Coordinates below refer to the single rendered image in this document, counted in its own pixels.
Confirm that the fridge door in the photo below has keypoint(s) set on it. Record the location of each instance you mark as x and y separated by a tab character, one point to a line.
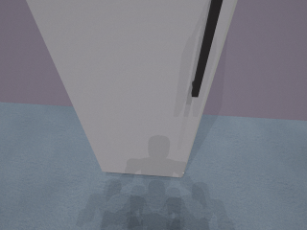
128	67

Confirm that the handle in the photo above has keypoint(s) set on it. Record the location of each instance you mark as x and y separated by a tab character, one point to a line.
210	27

